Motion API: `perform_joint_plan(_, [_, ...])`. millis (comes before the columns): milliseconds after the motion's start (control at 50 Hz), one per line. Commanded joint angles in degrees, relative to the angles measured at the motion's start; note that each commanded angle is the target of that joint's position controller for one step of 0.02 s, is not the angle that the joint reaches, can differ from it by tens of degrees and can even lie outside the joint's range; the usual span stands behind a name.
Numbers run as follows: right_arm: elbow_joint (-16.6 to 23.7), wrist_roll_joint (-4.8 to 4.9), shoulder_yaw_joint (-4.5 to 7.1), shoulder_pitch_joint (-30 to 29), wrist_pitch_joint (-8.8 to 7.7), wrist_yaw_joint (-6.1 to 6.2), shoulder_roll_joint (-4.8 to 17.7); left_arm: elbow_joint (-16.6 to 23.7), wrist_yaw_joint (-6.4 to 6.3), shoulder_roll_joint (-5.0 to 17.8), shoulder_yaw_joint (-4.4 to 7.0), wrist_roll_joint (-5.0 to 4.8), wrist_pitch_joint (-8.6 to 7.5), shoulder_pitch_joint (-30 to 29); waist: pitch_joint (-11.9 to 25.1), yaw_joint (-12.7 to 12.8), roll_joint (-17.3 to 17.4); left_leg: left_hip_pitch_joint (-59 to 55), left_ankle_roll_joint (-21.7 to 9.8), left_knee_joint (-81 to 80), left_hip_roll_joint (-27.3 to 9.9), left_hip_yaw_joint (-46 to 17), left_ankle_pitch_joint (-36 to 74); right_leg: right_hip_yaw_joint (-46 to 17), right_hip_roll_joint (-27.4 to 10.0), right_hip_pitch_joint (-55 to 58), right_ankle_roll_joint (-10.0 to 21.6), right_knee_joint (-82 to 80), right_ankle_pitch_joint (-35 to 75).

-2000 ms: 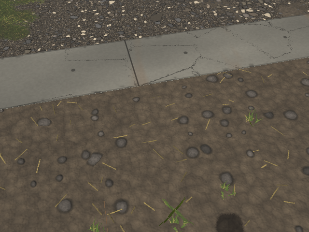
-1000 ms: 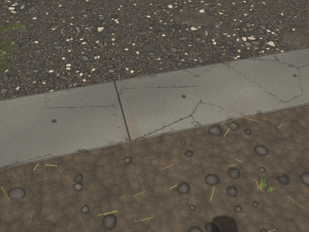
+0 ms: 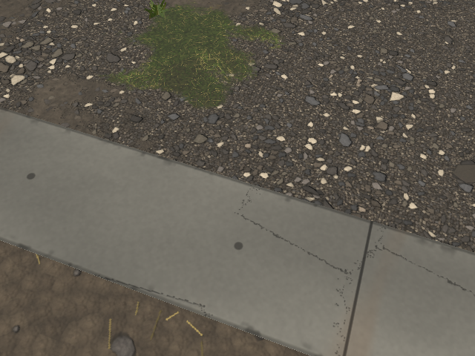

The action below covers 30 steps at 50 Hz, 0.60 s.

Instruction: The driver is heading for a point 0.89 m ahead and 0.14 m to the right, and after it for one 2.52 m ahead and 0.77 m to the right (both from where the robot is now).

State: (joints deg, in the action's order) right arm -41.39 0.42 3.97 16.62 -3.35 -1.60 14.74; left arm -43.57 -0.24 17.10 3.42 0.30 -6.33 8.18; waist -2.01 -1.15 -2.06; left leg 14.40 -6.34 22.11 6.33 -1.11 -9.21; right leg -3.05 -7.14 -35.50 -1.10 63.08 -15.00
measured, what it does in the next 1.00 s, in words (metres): walks ahead: right foot, then left foot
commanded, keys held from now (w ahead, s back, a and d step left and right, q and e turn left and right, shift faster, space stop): w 0.88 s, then w+e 0.12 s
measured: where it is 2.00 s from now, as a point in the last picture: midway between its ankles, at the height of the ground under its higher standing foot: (238, 226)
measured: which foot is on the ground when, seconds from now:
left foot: down 0.00-0.36, up 0.38-0.86, down 0.88-1.00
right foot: up 0.00-0.32, down 0.34-0.88, up 0.90-1.00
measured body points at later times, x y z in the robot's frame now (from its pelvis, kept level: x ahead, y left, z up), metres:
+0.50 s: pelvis +0.29 -0.06 +0.00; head +0.31 -0.07 +0.44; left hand +0.39 +0.21 -0.11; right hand +0.38 -0.33 -0.13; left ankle +0.22 +0.07 -0.65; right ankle +0.33 -0.14 -0.74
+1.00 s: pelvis +0.55 +0.02 -0.01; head +0.57 +0.03 +0.44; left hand +0.59 +0.29 -0.14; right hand +0.70 -0.24 -0.10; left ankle +0.60 +0.11 -0.74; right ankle +0.45 -0.13 -0.65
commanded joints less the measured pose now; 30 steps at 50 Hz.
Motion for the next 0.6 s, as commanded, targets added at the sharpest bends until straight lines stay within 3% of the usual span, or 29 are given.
perform_joint_plan(20, [3.37,-0.01,1.81,-1.08,-1.64,1.1,7.87,2.88,-0.27,3.27,0.89,0.63,0.64,1.62,3.75,1.73,4.15,-2.7,-10.1,-10.68,-14.76,-11.78,20.4,0.58,-0.72,-2.39,-1.58,-6.98,8.31])
perform_joint_plan(120, [0.79,0.42,1.55,3.37,-1.41,1.79,8.47,5.17,0.75,1.74,0.08,-0.23,0.07,-7.63,1.35,-2.53,6.01,-5.37,-6.37,-10.86,-13.34,-9.16,12.26,1.57,2.04,-1.15,-0.54,-25.43,23.55])
perform_joint_plan(220, [-2.04,0.5,1.54,7.79,-0.81,2.04,9.02,8.07,2.51,2.32,-0.06,-0.61,-0.88,-14.02,-1.3,-4.83,5.94,-15.18,-6.55,-6.95,-17.88,-12.89,13.3,1.6,3.59,-5.56,2.0,-32.02,19.23])
perform_joint_plan(280, [-2.82,0.55,1.75,7.59,-0.03,2.4,9.71,8.21,3.19,3.08,0.21,-0.71,-1.24,-11.77,-0.28,-2.89,7.41,-18.47,-4.96,-3.23,-19.12,-13.53,22.04,2.82,5.3,-1.11,4.32,-34.51,12.46])
perform_joint_plan(300, [-2.63,0.53,1.86,6.56,0.16,2.42,10.29,7.56,3.0,4.12,0.73,-0.65,-1.27,-8.5,1.8,-0.93,8.13,-18.16,-4.22,0.26,-18.14,-12.64,31.55,4.34,7.09,4.85,5.37,-35.09,10.58])
perform_joint_plan(320, [-2.37,0.49,1.64,5.22,0.35,2.36,10.17,5.73,2.62,5.66,1.65,-0.58,-1.32,-1.68,6.2,2.91,7.68,-16.58,-3.08,7.69,-15.66,-10.47,40.33,5.81,8.6,15.2,7.08,-36.63,12.8])
perform_joint_plan(340, [-1.34,-0.04,0.85,4.01,0.22,2.27,8.69,3.87,2.18,8.32,2.48,0.04,-1.33,8.11,13.78,7.31,6.01,-8.32,-1.24,20.29,-13.06,-8.47,35.28,0.37,2.8,31.75,10.6,-34.18,16.94])
perform_joint_plan(360, [-0.97,-0.3,-0.58,10.62,-0.66,2.08,3.82,2.71,1.83,13.25,3.78,0.87,-1.1,16.3,23.62,6.84,-6.46,12.44,3.09,43.07,-4.43,-4.55,9.88,-21.44,-11.23,55.2,18.97,-33.86,14.81])
perform_joint_plan(380, [-1.74,0.58,-1.03,12.65,-1.6,1.69,3.82,0.86,2.25,10.24,3.09,-0.47,-0.7,18.77,27.05,6.84,-14.46,24.48,4.09,53.03,-0.78,-8.08,-23.33,-39.43,-16.71,60.89,22.44,-42.64,4.97])
perform_joint_plan(400, [-0.84,1.64,0.22,6.93,-2.0,1.45,8.84,1.48,2.0,6.64,2.06,-1.35,-0.33,15.03,16.96,7.38,-7.81,30.16,3.82,56.98,-5.0,-8.93,-20.82,-33.99,-14.48,53.7,19.09,-44.47,-2.8])
perform_joint_plan(420, [0.69,1.73,0.2,1.63,-2.07,1.37,9.16,2.39,1.8,5.1,1.38,-1.11,0.12,10.36,10.01,6.15,-2.46,30.23,3.59,54.92,-8.14,-6.18,-15.32,-25.95,-12.24,44.01,16.78,-45.99,-1.95])
perform_joint_plan(440, [1.19,0.84,0.23,-0.9,-1.93,1.47,8.29,2.65,2.02,4.09,0.85,-0.52,0.23,7.04,4.9,4.18,0.69,28.27,3.8,50.61,-10.19,-4.68,-11.87,-20.75,-9.61,35.0,15.84,-48.35,2.34])
perform_joint_plan(460, [0.95,0.18,0.63,-0.38,-1.49,1.64,7.85,2.95,2.16,3.08,0.44,0.03,-0.02,5.05,3.19,2.15,0.06,25.16,3.95,46.81,-12.04,-4.71,-9.25,-17.13,-7.36,29.8,14.98,-50.12,5.8])
perform_joint_plan(480, [0.39,0.25,0.55,1.38,-0.96,1.67,6.68,2.85,2.29,3.1,0.41,0.27,-0.2,4.28,2.94,0.82,-1.58,22.14,4.29,44.91,-12.73,-4.37,-7.93,-14.73,-5.99,26.55,14.82,-51.73,8.03])
perform_joint_plan(520, [-0.38,0.19,0.29,3.05,-0.25,1.92,4.99,2.03,2.34,3.85,0.65,0.0,-0.68,4.7,2.87,-0.16,-2.47,20.62,5.31,41.69,-13.14,-3.11,-6.05,-10.46,-4.86,23.73,15.69,-53.7,13.89])
perform_joint_plan(600, [1.59,-0.38,-0.22,-4.36,-0.61,2.07,3.8,0.36,1.44,6.04,1.31,-0.5,-0.21,7.42,1.47,1.58,-1.02,24.32,6.73,28.72,-14.05,-2.21,5.29,-5.03,-3.84,25.59,15.09,-55.23,19.76])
